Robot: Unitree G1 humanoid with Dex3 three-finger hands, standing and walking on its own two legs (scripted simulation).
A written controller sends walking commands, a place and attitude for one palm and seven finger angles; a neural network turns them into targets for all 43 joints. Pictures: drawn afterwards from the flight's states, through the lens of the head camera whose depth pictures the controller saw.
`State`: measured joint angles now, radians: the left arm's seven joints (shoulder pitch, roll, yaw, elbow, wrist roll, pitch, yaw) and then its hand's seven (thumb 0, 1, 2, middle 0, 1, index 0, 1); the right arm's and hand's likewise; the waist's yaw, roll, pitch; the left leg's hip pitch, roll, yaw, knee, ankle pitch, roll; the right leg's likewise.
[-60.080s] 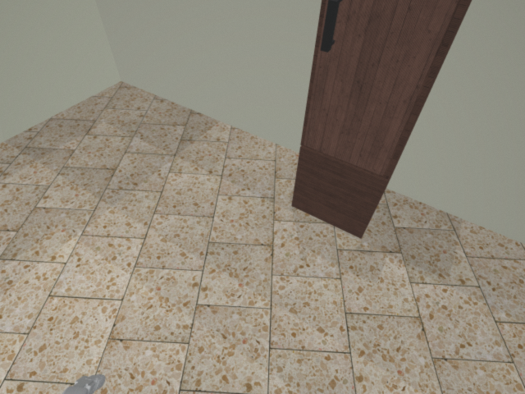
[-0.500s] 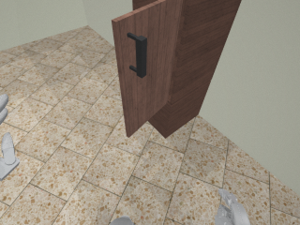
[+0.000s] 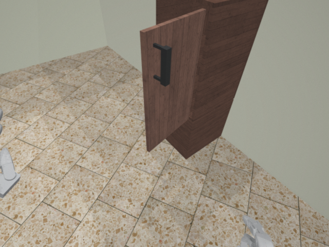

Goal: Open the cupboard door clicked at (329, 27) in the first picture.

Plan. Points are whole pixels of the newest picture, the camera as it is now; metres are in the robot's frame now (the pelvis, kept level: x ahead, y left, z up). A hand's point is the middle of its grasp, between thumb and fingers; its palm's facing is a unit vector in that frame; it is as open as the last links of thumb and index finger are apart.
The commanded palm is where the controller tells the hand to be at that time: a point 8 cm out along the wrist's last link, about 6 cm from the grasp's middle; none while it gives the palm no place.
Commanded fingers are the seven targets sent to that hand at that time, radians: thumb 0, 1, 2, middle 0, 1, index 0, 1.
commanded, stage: stop stepping back and stand still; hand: left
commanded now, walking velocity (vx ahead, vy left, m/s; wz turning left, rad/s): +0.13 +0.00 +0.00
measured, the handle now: (160, 64) +0.65 +0.05 +0.14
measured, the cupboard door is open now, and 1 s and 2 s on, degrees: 100 100 100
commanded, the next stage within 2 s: let the arm hang, fingers relaxed in 0.82 s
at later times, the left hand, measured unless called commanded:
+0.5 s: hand (21, 168) +0.21 +0.27 +0.16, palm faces +0.38 -0.77 -0.51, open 7.4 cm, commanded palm +0.16 +0.32 +0.18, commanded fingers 0.00 0.90 0.90 -0.20 -0.30 -0.20 -0.30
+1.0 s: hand (32, 185) +0.22 +0.30 +0.08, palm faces +0.28 -0.81 -0.51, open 7.4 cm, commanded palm none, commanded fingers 0.00 0.90 0.90 -0.20 -0.30 -0.20 -0.30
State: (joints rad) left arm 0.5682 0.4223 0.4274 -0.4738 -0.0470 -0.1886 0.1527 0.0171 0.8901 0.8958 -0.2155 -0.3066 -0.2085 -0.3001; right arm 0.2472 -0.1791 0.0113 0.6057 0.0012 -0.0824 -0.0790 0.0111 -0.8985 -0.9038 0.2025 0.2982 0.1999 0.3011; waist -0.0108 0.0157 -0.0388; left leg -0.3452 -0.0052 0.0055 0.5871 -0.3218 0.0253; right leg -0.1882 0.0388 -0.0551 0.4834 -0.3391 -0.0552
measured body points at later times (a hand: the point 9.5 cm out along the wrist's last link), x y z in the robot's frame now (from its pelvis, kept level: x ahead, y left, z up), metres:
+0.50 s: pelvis +0.02 +0.02 +0.00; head +0.03 +0.01 +0.45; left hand +0.19 +0.31 +0.19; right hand +0.18 -0.21 -0.09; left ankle +0.05 +0.12 -0.74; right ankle +0.02 -0.08 -0.74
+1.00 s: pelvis +0.02 +0.03 +0.00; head +0.02 +0.00 +0.45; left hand +0.20 +0.34 +0.11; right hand +0.20 -0.21 -0.10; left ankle +0.05 +0.12 -0.74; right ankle +0.02 -0.08 -0.74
